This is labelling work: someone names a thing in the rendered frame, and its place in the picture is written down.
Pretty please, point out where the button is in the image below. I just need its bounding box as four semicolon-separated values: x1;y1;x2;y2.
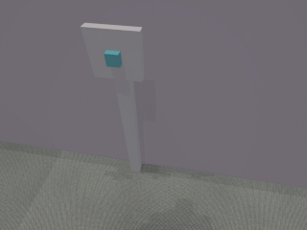
104;50;122;68

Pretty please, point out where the panel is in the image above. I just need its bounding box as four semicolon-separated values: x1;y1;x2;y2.
81;22;145;173

